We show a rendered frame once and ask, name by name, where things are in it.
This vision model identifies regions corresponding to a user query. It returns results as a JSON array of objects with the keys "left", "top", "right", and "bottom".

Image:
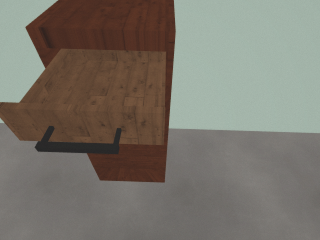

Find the handle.
[{"left": 35, "top": 126, "right": 122, "bottom": 154}]

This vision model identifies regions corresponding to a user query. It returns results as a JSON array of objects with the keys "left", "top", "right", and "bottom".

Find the drawer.
[{"left": 0, "top": 48, "right": 166, "bottom": 145}]

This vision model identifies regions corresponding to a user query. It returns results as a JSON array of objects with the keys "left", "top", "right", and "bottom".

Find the cabinet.
[{"left": 25, "top": 0, "right": 176, "bottom": 183}]

